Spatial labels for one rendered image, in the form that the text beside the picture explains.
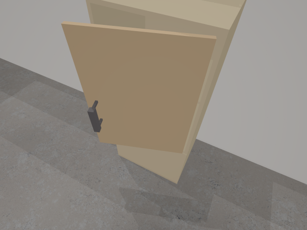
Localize handle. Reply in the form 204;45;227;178
87;100;103;132

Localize cupboard door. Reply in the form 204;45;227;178
61;21;216;153

